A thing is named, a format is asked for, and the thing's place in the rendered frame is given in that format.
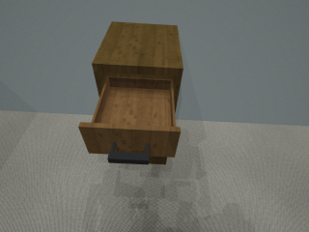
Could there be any cabinet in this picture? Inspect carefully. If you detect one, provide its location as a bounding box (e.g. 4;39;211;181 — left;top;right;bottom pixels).
92;21;183;164

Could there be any handle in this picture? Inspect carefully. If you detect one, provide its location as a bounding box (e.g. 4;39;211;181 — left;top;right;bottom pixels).
107;141;150;165

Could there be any drawer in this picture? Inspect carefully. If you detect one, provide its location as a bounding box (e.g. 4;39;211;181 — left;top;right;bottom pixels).
78;75;181;158

